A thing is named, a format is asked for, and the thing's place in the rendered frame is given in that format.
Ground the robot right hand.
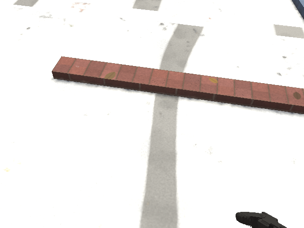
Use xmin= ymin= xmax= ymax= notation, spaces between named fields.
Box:
xmin=236 ymin=212 xmax=287 ymax=228

